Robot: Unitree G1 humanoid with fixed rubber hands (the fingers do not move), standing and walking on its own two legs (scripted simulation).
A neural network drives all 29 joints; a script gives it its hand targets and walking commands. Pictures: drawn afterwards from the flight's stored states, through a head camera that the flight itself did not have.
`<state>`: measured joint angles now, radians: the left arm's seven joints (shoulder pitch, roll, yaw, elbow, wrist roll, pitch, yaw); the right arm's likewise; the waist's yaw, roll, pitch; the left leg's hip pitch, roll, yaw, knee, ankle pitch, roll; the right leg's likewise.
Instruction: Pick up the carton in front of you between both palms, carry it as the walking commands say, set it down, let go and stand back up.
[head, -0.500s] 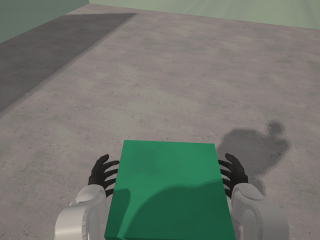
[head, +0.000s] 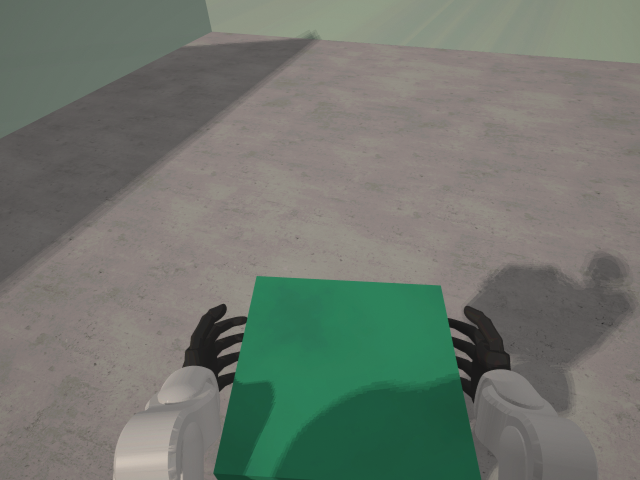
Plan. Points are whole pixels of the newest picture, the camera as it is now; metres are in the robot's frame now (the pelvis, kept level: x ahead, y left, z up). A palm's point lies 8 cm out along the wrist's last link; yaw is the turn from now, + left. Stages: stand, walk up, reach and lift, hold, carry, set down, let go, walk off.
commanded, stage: carry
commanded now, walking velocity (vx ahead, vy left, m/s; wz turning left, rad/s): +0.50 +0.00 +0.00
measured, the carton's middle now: (340, 412) +0.23 +0.00 +0.01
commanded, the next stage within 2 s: none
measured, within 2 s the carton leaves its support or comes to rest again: neither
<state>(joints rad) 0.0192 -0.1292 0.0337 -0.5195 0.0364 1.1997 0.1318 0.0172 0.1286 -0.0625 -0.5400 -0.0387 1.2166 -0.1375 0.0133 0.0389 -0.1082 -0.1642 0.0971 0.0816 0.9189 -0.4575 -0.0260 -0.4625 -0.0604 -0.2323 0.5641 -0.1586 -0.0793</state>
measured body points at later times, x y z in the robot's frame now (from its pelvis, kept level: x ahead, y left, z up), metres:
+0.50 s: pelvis +0.33 +0.03 +0.00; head +0.33 +0.04 +0.45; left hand +0.58 +0.17 +0.08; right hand +0.57 -0.13 +0.08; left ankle +0.44 +0.11 -0.72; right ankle +0.11 -0.08 -0.68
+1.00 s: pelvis +0.67 -0.02 -0.01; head +0.66 -0.02 +0.44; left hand +0.91 +0.13 +0.09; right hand +0.91 -0.17 +0.08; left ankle +0.45 +0.10 -0.70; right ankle +0.79 -0.10 -0.73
